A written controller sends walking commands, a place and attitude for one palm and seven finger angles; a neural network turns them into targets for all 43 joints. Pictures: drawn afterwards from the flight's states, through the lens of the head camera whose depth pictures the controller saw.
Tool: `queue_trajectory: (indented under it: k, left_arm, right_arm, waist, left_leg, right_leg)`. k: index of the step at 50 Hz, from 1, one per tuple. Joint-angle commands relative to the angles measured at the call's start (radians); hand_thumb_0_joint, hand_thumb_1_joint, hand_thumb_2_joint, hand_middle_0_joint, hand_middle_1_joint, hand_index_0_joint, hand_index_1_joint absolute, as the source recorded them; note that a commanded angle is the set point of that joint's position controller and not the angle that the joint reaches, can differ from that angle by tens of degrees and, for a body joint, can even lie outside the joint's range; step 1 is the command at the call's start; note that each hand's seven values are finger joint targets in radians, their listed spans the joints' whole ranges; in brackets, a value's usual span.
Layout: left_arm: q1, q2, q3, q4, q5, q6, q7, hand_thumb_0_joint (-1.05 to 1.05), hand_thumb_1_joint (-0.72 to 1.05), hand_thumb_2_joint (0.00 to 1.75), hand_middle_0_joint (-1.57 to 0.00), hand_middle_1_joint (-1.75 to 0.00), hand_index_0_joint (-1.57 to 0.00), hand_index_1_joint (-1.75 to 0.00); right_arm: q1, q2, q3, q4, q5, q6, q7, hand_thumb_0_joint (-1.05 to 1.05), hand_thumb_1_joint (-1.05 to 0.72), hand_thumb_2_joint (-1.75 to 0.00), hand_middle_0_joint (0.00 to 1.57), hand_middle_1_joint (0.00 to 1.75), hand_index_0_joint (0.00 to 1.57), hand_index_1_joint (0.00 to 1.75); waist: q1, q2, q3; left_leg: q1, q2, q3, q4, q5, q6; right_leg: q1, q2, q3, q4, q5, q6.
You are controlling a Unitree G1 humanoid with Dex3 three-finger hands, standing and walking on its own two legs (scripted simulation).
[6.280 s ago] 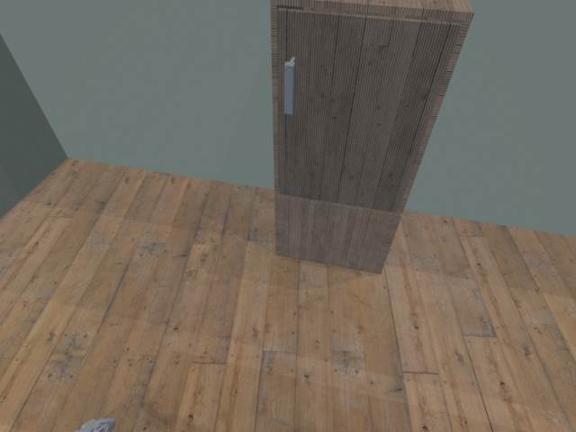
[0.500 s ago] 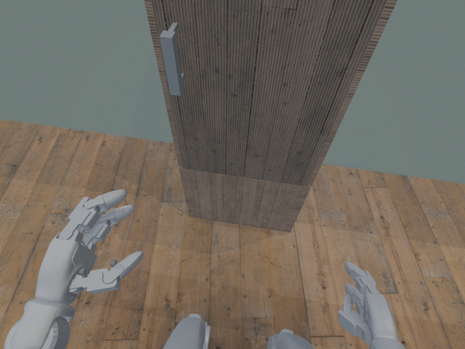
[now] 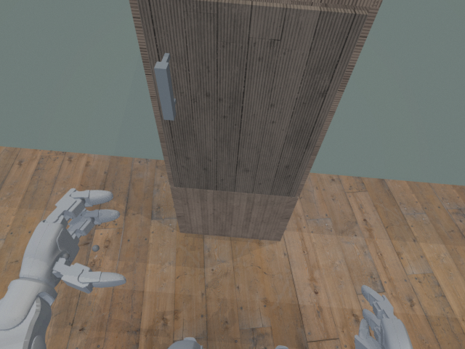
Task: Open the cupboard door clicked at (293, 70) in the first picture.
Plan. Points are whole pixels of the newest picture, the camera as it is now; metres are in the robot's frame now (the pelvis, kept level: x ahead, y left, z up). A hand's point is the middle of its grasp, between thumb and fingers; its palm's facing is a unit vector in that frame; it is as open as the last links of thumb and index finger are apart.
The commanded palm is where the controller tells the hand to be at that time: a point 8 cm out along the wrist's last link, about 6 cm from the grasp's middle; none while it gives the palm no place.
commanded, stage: raise the hand with hooked fingers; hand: left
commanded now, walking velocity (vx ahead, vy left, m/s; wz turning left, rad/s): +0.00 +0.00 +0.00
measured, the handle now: (168, 87) +0.61 +0.18 +0.10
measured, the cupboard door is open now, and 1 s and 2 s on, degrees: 0 0 0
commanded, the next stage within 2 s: move the hooked fingers beside the handle in 0.96 s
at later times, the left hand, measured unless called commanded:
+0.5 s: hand (60, 193) +0.30 +0.27 +0.12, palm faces +0.01 -1.00 -0.05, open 14.0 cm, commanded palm +0.27 +0.32 +0.11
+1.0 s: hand (77, 201) +0.30 +0.25 +0.12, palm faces +0.00 -1.00 -0.04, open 14.0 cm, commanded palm +0.27 +0.30 +0.11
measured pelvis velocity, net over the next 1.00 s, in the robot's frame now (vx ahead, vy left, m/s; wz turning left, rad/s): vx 0.00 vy -0.02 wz -0.01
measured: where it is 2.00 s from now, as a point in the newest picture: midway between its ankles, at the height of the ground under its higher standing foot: outside the picture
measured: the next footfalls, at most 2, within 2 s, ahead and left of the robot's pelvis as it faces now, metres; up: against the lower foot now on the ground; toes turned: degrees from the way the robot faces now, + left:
none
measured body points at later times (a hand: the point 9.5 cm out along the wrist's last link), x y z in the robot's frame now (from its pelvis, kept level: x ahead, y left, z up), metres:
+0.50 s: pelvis +0.01 -0.01 +0.02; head +0.04 +0.00 +0.47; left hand +0.30 +0.33 +0.13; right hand +0.17 -0.25 -0.06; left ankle +0.02 +0.10 -0.69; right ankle +0.02 -0.12 -0.69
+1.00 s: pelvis +0.00 -0.02 +0.02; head +0.03 -0.03 +0.47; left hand +0.29 +0.30 +0.12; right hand +0.16 -0.27 -0.06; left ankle +0.02 +0.10 -0.69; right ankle +0.02 -0.12 -0.69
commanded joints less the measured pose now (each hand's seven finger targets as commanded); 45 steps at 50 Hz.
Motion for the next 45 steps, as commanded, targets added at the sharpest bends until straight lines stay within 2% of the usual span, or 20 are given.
queue_trajectory:
  k: [1,3,6,10,11,14,16,19,22,23,27,30,32,34,35,36,38,41,43,45]
  left_arm:
    - [-0.145,0.218,0.168,-0.206,-0.055,-0.059,0.028,0.00,-0.45,0.32,-0.30,-1.17,-0.30,-1.17]
    - [-0.171,0.188,0.136,-0.157,-0.047,-0.030,0.018,0.00,-0.50,0.30,-0.30,-1.20,-0.30,-1.20]
    - [-0.237,0.192,0.111,-0.082,-0.036,0.024,-0.020,0.00,-0.50,0.30,-0.30,-1.20,-0.30,-1.20]
    - [-0.342,0.253,0.149,-0.087,-0.037,0.053,-0.062,0.00,-0.50,0.30,-0.30,-1.20,-0.30,-1.20]
    - [-0.371,0.283,0.171,-0.087,-0.044,0.050,-0.071,0.00,-0.50,0.30,-0.30,-1.20,-0.30,-1.20]
    - [-0.419,0.321,0.223,-0.101,-0.058,0.018,-0.074,0.00,-0.50,0.30,-0.30,-1.20,-0.30,-1.20]
    - [-0.443,0.347,0.245,-0.072,-0.063,0.009,-0.078,0.00,-0.50,0.30,-0.30,-1.20,-0.30,-1.20]
    - [-0.476,0.326,0.224,0.010,-0.062,0.022,-0.098,0.00,-0.50,0.30,-0.30,-1.20,-0.30,-1.20]
    - [-0.513,0.344,0.221,0.065,-0.061,0.056,-0.132,0.00,-0.50,0.30,-0.30,-1.20,-0.30,-1.20]
    - [-0.522,0.360,0.229,0.080,-0.059,0.067,-0.138,0.00,-0.50,0.30,-0.30,-1.20,-0.30,-1.20]
    - [-0.439,0.317,0.207,0.150,-0.070,0.095,-0.162,0.00,-0.50,0.30,-0.30,-1.20,-0.30,-1.20]
    - [-0.465,0.344,0.233,0.101,-0.072,0.067,-0.146,0.00,-0.50,0.30,-0.30,-1.20,-0.30,-1.20]
    - [-0.493,0.385,0.268,0.052,-0.071,0.039,-0.130,0.00,-0.50,0.30,-0.30,-1.20,-0.30,-1.20]
    - [-0.491,0.379,0.273,0.030,-0.068,0.013,-0.110,0.00,-0.50,0.30,-0.30,-1.20,-0.30,-1.20]
    - [-0.485,0.372,0.270,0.040,-0.064,0.007,-0.102,0.00,-0.50,0.30,-0.30,-1.20,-0.30,-1.20]
    - [-0.503,0.384,0.271,0.034,-0.062,0.003,-0.097,0.00,-0.50,0.30,-0.30,-1.20,-0.30,-1.20]
    - [-0.506,0.360,0.250,0.054,-0.053,0.000,-0.096,0.00,-0.50,0.30,-0.30,-1.20,-0.30,-1.20]
    - [-0.520,0.365,0.237,0.037,-0.048,0.004,-0.104,0.00,-0.50,0.30,-0.30,-1.20,-0.30,-1.20]
    - [-0.505,0.361,0.236,0.048,-0.053,0.011,-0.114,0.00,-0.50,0.30,-0.30,-1.20,-0.30,-1.20]
    - [-0.486,0.349,0.238,0.081,-0.063,0.018,-0.118,0.00,-0.50,0.30,-0.30,-1.20,-0.30,-1.20]
  right_arm:
    - [-0.034,-0.126,-0.034,-0.143,-0.001,-0.056,-0.007,0.00,-0.90,-0.90,0.20,0.30,0.20,0.30]
    - [-0.038,-0.127,-0.031,-0.142,0.004,-0.045,-0.004,0.00,-0.90,-0.90,0.20,0.30,0.20,0.30]
    - [-0.035,-0.140,-0.028,-0.146,0.008,-0.032,-0.007,0.00,-0.90,-0.90,0.20,0.30,0.20,0.30]
    - [-0.036,-0.143,-0.029,-0.149,0.009,-0.024,-0.019,0.00,-0.90,-0.90,0.20,0.30,0.20,0.30]
    - [-0.036,-0.146,-0.024,-0.148,0.005,-0.021,-0.021,0.00,-0.90,-0.90,0.20,0.30,0.20,0.30]
    - [-0.036,-0.136,-0.021,-0.140,0.001,-0.021,-0.023,0.00,-0.90,-0.90,0.20,0.30,0.20,0.30]
    - [-0.036,-0.139,-0.017,-0.133,-0.003,-0.017,-0.024,0.00,-0.90,-0.90,0.20,0.30,0.20,0.30]
    - [-0.040,-0.137,-0.015,-0.119,0.005,-0.011,-0.026,0.00,-0.90,-0.90,0.20,0.30,0.20,0.30]
    - [-0.038,-0.145,-0.018,-0.120,0.011,-0.003,-0.031,0.00,-0.90,-0.90,0.20,0.30,0.20,0.30]
    - [-0.033,-0.148,-0.019,-0.119,0.011,-0.001,-0.031,0.00,-0.90,-0.90,0.20,0.30,0.20,0.30]
    - [-0.031,-0.150,-0.021,-0.139,0.013,0.006,-0.019,0.00,-0.90,-0.90,0.20,0.30,0.20,0.30]
    - [-0.034,-0.151,-0.028,-0.149,0.010,0.008,-0.013,0.00,-0.90,-0.90,0.20,0.30,0.20,0.30]
    - [-0.032,-0.148,-0.028,-0.154,0.003,0.008,-0.009,0.00,-0.90,-0.90,0.20,0.30,0.20,0.30]
    - [-0.024,-0.142,-0.030,-0.150,0.003,0.007,-0.010,0.00,-0.90,-0.90,0.20,0.30,0.20,0.30]
    - [-0.027,-0.140,-0.028,-0.148,0.003,0.007,-0.011,0.00,-0.90,-0.90,0.20,0.30,0.20,0.30]
    - [-0.025,-0.144,-0.026,-0.147,-0.001,0.008,-0.010,0.00,-0.90,-0.90,0.20,0.30,0.20,0.30]
    - [-0.029,-0.140,-0.027,-0.142,0.005,0.010,-0.013,0.00,-0.90,-0.90,0.20,0.30,0.20,0.30]
    - [-0.030,-0.141,-0.026,-0.143,0.006,0.007,-0.019,0.00,-0.90,-0.90,0.20,0.30,0.20,0.30]
    - [-0.034,-0.138,-0.025,-0.141,0.008,0.004,-0.024,0.00,-0.90,-0.90,0.20,0.30,0.20,0.30]
    - [-0.034,-0.139,-0.024,-0.139,0.010,0.003,-0.028,0.00,-0.90,-0.90,0.20,0.30,0.20,0.30]
  waist:
    - [0.035,0.119,-0.200]
    - [0.022,0.124,-0.156]
    - [0.008,0.096,-0.115]
    - [0.007,0.061,-0.191]
    - [0.014,0.087,-0.193]
    - [0.020,0.079,-0.249]
    - [0.024,0.088,-0.240]
    - [0.013,0.121,-0.191]
    - [0.013,0.106,-0.191]
    - [0.015,0.093,-0.199]
    - [0.026,0.021,-0.176]
    - [0.030,0.031,-0.187]
    - [0.037,0.057,-0.227]
    - [0.032,0.072,-0.239]
    - [0.031,0.095,-0.218]
    - [0.027,0.081,-0.196]
    - [0.018,0.095,-0.177]
    - [0.020,0.129,-0.196]
    - [0.016,0.113,-0.202]
    - [0.014,0.042,-0.179]
  left_leg:
    - [0.190,-0.014,-0.081,-0.209,0.305,-0.027]
    - [0.188,-0.013,-0.075,-0.221,0.299,-0.031]
    - [0.179,-0.014,-0.078,-0.236,0.267,-0.027]
    - [0.225,-0.015,-0.077,-0.242,0.294,-0.022]
    - [0.234,-0.020,-0.072,-0.236,0.314,-0.022]
    - [0.282,-0.018,-0.075,-0.244,0.362,-0.024]
    - [0.281,-0.020,-0.071,-0.241,0.376,-0.024]
    - [0.278,-0.020,-0.066,-0.260,0.348,-0.026]
    - [0.282,-0.022,-0.062,-0.270,0.348,-0.019]
    - [0.284,-0.022,-0.062,-0.275,0.350,-0.018]
    - [0.246,-0.026,-0.052,-0.276,0.344,-0.013]
    - [0.243,-0.027,-0.047,-0.280,0.308,-0.011]
    - [0.257,-0.029,-0.042,-0.276,0.324,-0.010]
    - [0.268,-0.030,-0.038,-0.276,0.322,-0.009]
    - [0.260,-0.029,-0.034,-0.276,0.309,-0.010]
    - [0.247,-0.028,-0.036,-0.274,0.293,-0.009]
    - [0.246,-0.028,-0.036,-0.284,0.264,-0.007]
    - [0.261,-0.028,-0.034,-0.280,0.264,-0.006]
    - [0.258,-0.030,-0.030,-0.279,0.260,-0.003]
    - [0.233,-0.028,-0.032,-0.279,0.248,-0.003]
  right_leg:
    - [0.127,0.057,0.013,-0.117,0.210,-0.031]
    - [0.111,0.056,0.009,-0.129,0.216,-0.027]
    - [0.113,0.059,0.014,-0.151,0.202,-0.029]
    - [0.152,0.055,0.020,-0.172,0.236,-0.025]
    - [0.169,0.060,0.027,-0.173,0.256,-0.031]
    - [0.196,0.060,0.026,-0.180,0.290,-0.031]
    - [0.207,0.064,0.032,-0.184,0.307,-0.034]
    - [0.187,0.057,0.032,-0.202,0.286,-0.032]
    - [0.209,0.053,0.038,-0.222,0.298,-0.034]
    - [0.214,0.052,0.037,-0.225,0.301,-0.032]
    - [0.224,0.051,0.041,-0.231,0.313,-0.029]
    - [0.220,0.049,0.051,-0.238,0.273,-0.028]
    - [0.250,0.049,0.063,-0.233,0.288,-0.031]
    - [0.249,0.049,0.064,-0.234,0.286,-0.029]
    - [0.239,0.049,0.067,-0.237,0.273,-0.029]
    - [0.237,0.051,0.070,-0.238,0.257,-0.030]
    - [0.222,0.048,0.071,-0.246,0.231,-0.028]
    - [0.239,0.047,0.079,-0.249,0.230,-0.030]
    - [0.245,0.042,0.089,-0.260,0.237,-0.024]
    - [0.241,0.042,0.088,-0.266,0.228,-0.018]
